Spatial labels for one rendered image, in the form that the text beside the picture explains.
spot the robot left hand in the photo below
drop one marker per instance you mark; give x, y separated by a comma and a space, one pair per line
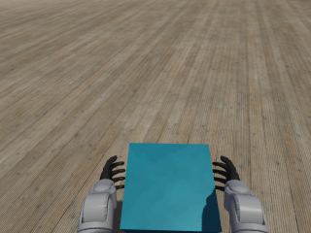
108, 174

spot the robot right forearm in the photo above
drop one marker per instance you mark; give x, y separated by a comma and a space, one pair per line
246, 213

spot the robot right hand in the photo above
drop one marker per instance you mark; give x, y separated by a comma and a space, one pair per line
230, 172

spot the robot left forearm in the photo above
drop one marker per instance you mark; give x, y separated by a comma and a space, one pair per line
97, 211

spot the carton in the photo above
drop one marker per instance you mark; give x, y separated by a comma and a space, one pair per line
169, 188

